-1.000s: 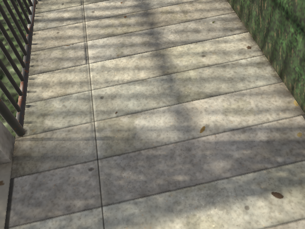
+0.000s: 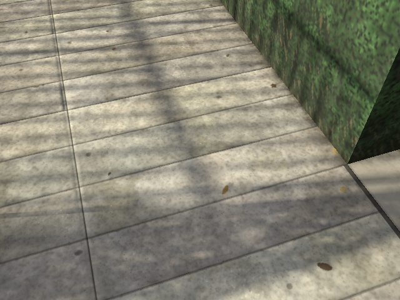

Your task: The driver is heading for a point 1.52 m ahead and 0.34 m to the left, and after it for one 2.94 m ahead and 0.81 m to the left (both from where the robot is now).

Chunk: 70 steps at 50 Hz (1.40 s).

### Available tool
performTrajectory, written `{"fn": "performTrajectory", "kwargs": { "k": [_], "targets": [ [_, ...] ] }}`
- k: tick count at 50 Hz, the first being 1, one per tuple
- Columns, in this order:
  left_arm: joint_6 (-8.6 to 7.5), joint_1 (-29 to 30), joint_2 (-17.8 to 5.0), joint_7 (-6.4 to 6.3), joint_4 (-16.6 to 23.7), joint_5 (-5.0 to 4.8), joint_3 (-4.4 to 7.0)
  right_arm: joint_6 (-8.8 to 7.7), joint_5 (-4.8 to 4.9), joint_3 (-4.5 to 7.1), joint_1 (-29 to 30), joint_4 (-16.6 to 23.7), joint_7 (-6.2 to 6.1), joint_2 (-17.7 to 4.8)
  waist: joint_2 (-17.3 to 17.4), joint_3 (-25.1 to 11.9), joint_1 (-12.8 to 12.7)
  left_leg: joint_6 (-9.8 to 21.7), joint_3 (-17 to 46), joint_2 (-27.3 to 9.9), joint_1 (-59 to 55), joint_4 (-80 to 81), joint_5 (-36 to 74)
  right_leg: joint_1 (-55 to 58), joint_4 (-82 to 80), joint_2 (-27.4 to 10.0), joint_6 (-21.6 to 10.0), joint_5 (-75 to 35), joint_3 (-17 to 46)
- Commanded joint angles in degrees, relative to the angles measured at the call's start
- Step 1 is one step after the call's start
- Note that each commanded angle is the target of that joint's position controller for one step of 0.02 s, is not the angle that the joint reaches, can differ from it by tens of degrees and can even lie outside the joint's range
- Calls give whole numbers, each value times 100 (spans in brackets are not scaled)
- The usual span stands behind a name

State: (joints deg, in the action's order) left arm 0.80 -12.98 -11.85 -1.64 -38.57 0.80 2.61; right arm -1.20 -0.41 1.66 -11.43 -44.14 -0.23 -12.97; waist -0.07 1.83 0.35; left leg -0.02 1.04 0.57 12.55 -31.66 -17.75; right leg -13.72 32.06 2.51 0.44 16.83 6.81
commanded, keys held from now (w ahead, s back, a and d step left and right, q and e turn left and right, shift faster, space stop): no key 0.66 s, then w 0.34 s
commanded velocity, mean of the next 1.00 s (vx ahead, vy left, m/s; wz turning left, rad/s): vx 0.08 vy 0.00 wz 0.00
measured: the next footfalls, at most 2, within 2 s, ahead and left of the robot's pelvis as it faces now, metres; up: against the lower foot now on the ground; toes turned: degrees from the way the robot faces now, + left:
right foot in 0.96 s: +0.09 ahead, -0.13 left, +0.00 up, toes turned +0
left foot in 1.42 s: +0.46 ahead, +0.10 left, +0.00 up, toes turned +2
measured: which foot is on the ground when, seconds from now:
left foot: down 0.00-0.96, up 0.98-1.00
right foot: down 0.00-0.72, up 0.74-0.94, down 0.96-1.00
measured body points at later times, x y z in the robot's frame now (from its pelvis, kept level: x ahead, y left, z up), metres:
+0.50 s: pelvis +0.00 +0.01 +0.00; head +0.01 +0.01 +0.45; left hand +0.10 +0.26 -0.12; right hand +0.09 -0.24 -0.13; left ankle -0.01 +0.12 -0.73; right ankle +0.01 -0.13 -0.73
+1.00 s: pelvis +0.06 -0.03 +0.00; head +0.06 -0.05 +0.45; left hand +0.12 +0.25 -0.12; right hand +0.08 -0.30 -0.15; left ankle -0.01 +0.11 -0.71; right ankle +0.05 -0.13 -0.73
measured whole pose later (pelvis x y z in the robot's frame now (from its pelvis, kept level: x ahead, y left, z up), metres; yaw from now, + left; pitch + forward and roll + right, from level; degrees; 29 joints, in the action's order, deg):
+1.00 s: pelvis +0.06 -0.03 +0.00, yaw +1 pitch +0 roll +0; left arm -5.6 -16.8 -13.4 -0.5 -53.1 -1.1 4.1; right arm -2.2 1.8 2.9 -19.0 -56.3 -0.9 -16.2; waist 3.0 -0.7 0.3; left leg 2.3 3.1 -0.8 13.6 -41.8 -25.2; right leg -13.8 29.8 1.1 -2.5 16.4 -1.6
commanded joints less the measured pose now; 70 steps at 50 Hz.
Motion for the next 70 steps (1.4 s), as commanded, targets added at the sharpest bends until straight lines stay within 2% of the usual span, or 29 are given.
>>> {"fn": "performTrajectory", "kwargs": {
  "k": [1,18,33,34,35,36,37,38,39,40,41,43,45,46,47,48,49,50,51,52,53,54,55,57,61,65,68,69,70],
  "targets": [
    [-80,36,-568,-31,372,-2,166,-87,5,139,93,320,-29,-563,-23,-233,-18,103,316,-285,133,560,656,142,-458,-313,-116,-1117,287],
    [-80,-193,-501,-122,-39,-22,175,-95,27,120,-71,-161,-61,-495,-1,-130,-6,169,346,-269,171,685,609,208,-491,-284,-15,-1175,201],
    [-79,-406,-514,-193,-837,-54,181,-65,47,94,-173,-776,-89,-502,25,-3,13,249,378,-259,98,923,652,309,-648,-270,70,-1215,112],
    [-73,-513,-433,-195,-954,-52,161,-54,43,81,-275,-871,-97,-459,80,-128,13,273,368,-225,44,1026,52,365,-648,-184,67,-732,7],
    [-72,-524,-416,-201,-1021,-79,161,-29,80,112,-319,-921,-119,-554,216,-30,40,370,450,-218,79,1148,-919,190,-467,-12,34,67,-192],
    [-96,-467,-444,-202,-1019,-112,171,-7,127,177,-401,-948,-146,-765,484,130,102,582,786,-398,112,1359,-1964,-196,-91,164,-6,883,-426],
    [-165,-295,-448,-186,-946,-138,164,-9,153,219,-597,-984,-166,-925,788,330,204,896,1502,-895,43,1774,-2851,-752,395,185,-37,1167,-583],
    [-270,-84,-423,-149,-848,-187,143,-38,159,274,-686,-991,-179,-1113,1055,570,262,1263,2343,-1537,69,2209,-3279,-1159,935,18,-76,1030,-671],
    [-376,133,-459,-104,-782,-232,137,-87,144,306,-686,-972,-195,-1190,1044,818,308,1521,2868,-1918,207,2470,-3105,-1457,1349,-261,-139,927,-510],
    [-455,194,-500,-55,-782,-251,151,-144,113,310,-656,-955,-193,-1170,962,863,304,1603,2988,-2052,44,2522,-2682,-1763,1661,-433,-196,1102,-402],
    [-514,160,-516,-7,-809,-255,154,-181,126,306,-604,-922,-179,-1120,851,777,263,1562,2859,-2047,-205,2494,-2267,-1924,1659,-562,-260,1253,-372],
    [-609,70,-519,74,-908,-257,153,-192,230,306,-390,-847,-154,-1096,704,514,123,1272,2061,-1668,-245,2373,-1379,-1315,821,-568,-337,984,-555],
    [-657,-430,-412,123,-1229,-229,170,-138,310,315,-164,-818,-129,-1148,639,215,-200,1048,1164,-1134,397,1995,-804,246,-303,-211,-285,-233,-1027],
    [-635,-838,-427,128,-1464,-221,212,-112,290,295,-247,-840,-117,-1076,524,69,-334,976,942,-942,753,1649,-800,981,-468,14,-205,-547,-1191],
    [-601,-1275,-459,117,-1633,-239,251,-121,252,230,-247,-834,-98,-887,321,-42,-521,842,740,-756,1104,1131,-748,1554,-609,-14,-211,-431,-1066],
    [-599,-1832,-709,64,-1705,-240,315,-170,173,97,-89,-740,-43,-473,-574,-168,-757,496,192,-306,1770,-494,-467,2168,-1300,-927,-497,336,307],
    [-629,-2261,-1440,93,-1665,-211,429,-300,129,32,-44,-481,-31,-200,-1747,-299,-748,269,-135,244,2971,-2170,-1197,2668,-2127,-2245,-1297,1143,2770],
    [-709,-2040,-1279,149,-1682,-98,354,-388,295,110,45,-391,-28,-554,-1293,-45,-600,371,349,-23,3476,-3233,-1457,2147,-2448,-2671,-1805,2275,3653],
    [-775,-1445,-974,180,-1496,-114,246,-452,385,152,104,-364,11,-780,-797,461,-387,499,509,-379,3860,-3547,-843,1891,-2496,-2461,-1653,2400,3126],
    [-797,-1073,-841,211,-1390,-110,181,-488,339,168,58,-443,41,-819,-612,507,-260,538,437,-547,3801,-3507,-266,1755,-2508,-2138,-1402,1764,2429],
    [-778,-854,-795,233,-1321,-117,137,-508,235,192,51,-495,52,-837,-471,471,-176,507,382,-666,3658,-3252,170,1670,-2535,-1891,-1198,956,1845],
    [-744,-861,-682,235,-1335,-106,88,-503,169,215,99,-506,84,-846,-471,437,-156,445,321,-750,3459,-2986,506,1591,-2565,-1689,-1042,186,1333],
    [-713,-1041,-615,222,-1404,-84,56,-485,146,201,117,-531,124,-735,-524,360,-183,369,181,-737,3307,-2863,775,1555,-2572,-1527,-989,-470,943],
    [-666,-1359,-658,172,-1533,-82,46,-437,122,163,308,-475,157,-564,-482,326,-246,196,-21,-691,3329,-2486,1131,1553,-2553,-1385,-1042,-1396,466],
    [-620,-1478,-876,68,-1587,-82,44,-434,132,45,1336,-59,174,-349,-428,506,-440,1,-263,-463,2789,-842,1951,1037,-2734,-1218,-1039,-1774,-48],
    [-622,-1675,-951,42,-1753,-174,68,-445,193,17,1841,191,249,-436,-477,698,-448,133,-215,-345,2427,-41,2250,1248,-2775,-1466,-1038,-1848,-152],
    [-546,-1545,-1041,31,-1776,-185,125,-494,184,78,1748,266,319,-641,-488,491,-193,388,-185,-257,2139,223,1840,1900,-2272,-1686,-903,-2944,-229],
    [-508,-1462,-1123,29,-1748,-152,153,-500,180,137,1476,215,317,-769,-594,221,-21,483,-293,-104,1690,185,1619,2045,-1870,-1691,-844,-3972,-268],
    [-451,-1378,-1173,33,-1722,-108,169,-491,187,239,873,63,292,-951,-704,-224,302,612,-445,99,884,141,1446,2061,-1111,-1597,-767,-5070,-370]
  ]
}}
Velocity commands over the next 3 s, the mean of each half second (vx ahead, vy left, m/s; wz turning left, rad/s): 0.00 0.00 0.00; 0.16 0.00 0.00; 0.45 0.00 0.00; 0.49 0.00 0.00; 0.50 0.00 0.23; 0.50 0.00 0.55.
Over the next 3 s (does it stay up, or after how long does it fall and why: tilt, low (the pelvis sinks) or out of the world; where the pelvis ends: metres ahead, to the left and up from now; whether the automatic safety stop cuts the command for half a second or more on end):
stays up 1.17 0.06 0.00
